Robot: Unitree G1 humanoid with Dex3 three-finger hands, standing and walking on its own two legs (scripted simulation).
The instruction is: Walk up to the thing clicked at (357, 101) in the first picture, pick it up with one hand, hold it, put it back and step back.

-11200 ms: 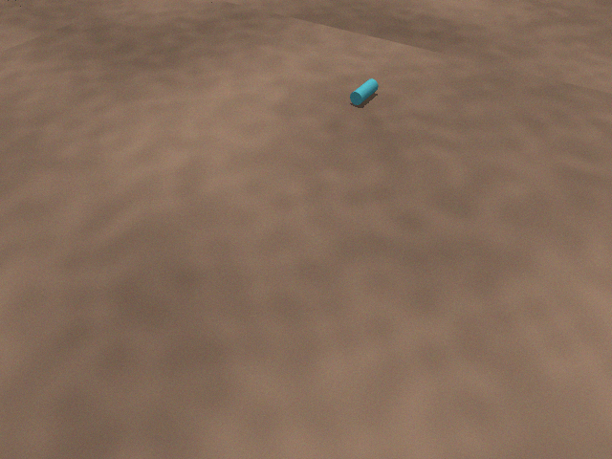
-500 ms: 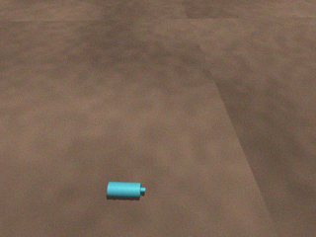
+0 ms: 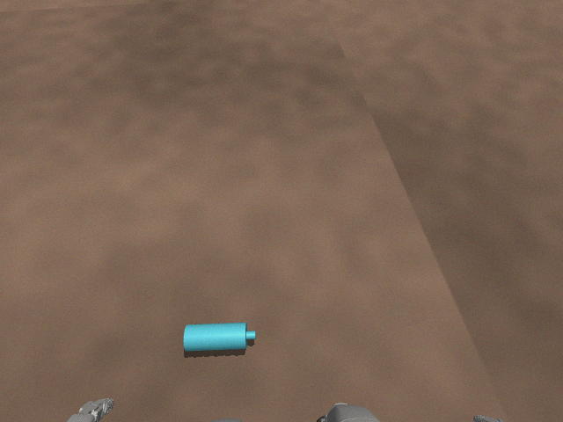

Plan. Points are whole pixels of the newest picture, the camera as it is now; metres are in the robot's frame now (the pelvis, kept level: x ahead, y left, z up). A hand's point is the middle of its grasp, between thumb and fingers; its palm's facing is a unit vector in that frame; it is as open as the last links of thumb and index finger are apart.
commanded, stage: walk up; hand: left
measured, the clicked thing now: (221, 336) +0.43 +0.20 -0.72
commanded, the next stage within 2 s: stand in 1.62 s
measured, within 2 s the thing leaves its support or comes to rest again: neither
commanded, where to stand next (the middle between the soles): +0.04 -0.02 m, yaw +0 degrees
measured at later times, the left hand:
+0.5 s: hand out of the picture +0.12 +0.25 -0.14, palm faces -0.02 -0.94 -0.34, open 7.4 cm
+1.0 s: hand out of the picture +0.06 +0.24 -0.13, palm faces +0.01 -0.95 -0.32, open 7.4 cm
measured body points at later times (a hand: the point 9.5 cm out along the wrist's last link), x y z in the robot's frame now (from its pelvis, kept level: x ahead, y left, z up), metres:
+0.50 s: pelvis +0.00 -0.01 +0.01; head +0.03 +0.00 +0.46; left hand +0.12 +0.30 -0.11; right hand +0.09 -0.32 -0.11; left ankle -0.02 +0.13 -0.72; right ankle +0.01 -0.13 -0.72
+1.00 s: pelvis -0.02 -0.01 +0.02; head -0.01 -0.01 +0.47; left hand +0.06 +0.29 -0.11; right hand +0.07 -0.31 -0.10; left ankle -0.02 +0.13 -0.72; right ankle +0.01 -0.13 -0.72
